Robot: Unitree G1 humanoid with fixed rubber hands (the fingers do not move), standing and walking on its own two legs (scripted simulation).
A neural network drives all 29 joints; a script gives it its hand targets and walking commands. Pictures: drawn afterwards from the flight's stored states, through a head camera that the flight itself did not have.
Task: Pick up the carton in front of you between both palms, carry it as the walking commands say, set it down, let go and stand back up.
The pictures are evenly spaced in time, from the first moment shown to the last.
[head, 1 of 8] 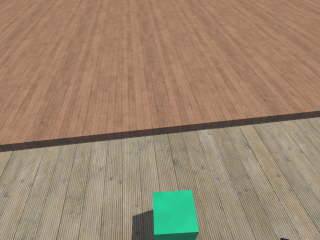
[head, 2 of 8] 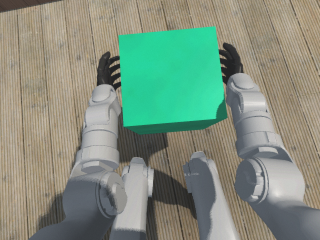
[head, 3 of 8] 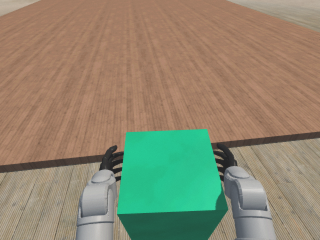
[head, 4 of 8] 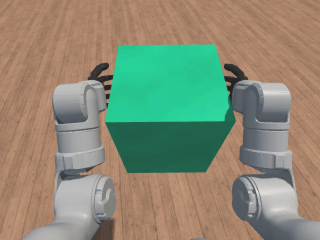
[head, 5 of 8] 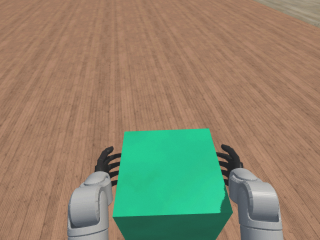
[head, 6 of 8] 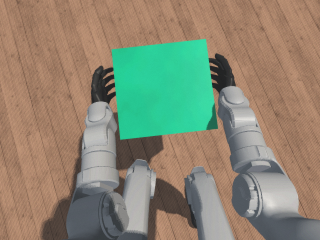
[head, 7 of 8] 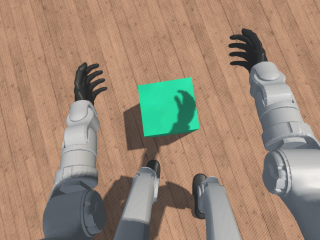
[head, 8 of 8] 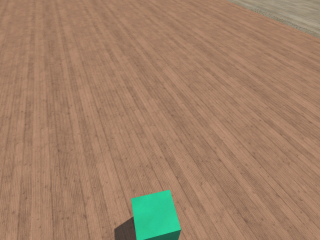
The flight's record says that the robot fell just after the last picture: no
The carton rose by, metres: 0.83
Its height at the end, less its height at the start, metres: +0.08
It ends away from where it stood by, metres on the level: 3.14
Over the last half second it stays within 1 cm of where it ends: yes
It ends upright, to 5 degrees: yes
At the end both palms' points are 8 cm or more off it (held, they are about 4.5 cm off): yes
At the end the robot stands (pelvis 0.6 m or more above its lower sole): yes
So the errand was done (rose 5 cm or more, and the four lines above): yes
